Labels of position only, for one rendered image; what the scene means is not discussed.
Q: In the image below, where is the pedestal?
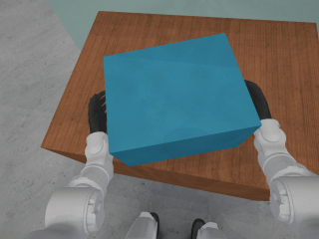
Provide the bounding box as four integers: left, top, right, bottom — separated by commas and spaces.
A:
40, 11, 319, 201

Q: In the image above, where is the carton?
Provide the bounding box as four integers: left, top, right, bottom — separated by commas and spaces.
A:
103, 33, 262, 166

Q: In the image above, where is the left robot upper arm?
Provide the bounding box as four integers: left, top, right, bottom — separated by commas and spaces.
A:
21, 187, 105, 239

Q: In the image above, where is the right robot upper arm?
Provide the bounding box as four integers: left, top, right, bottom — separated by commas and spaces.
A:
269, 176, 319, 239

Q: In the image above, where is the robot right thigh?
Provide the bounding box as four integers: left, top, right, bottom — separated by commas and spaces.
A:
197, 227, 226, 239

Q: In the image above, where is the left robot forearm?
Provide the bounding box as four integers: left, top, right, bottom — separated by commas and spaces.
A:
45, 131, 114, 226

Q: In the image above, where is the right robot shin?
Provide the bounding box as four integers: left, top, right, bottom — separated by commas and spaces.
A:
196, 222, 218, 239

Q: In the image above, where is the robot left hand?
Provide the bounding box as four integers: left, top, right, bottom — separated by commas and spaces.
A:
88, 91, 107, 133

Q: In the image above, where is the robot right hand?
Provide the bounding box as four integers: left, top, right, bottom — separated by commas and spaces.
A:
244, 80, 272, 120

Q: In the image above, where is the right robot forearm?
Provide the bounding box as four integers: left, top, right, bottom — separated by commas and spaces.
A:
253, 119, 319, 188

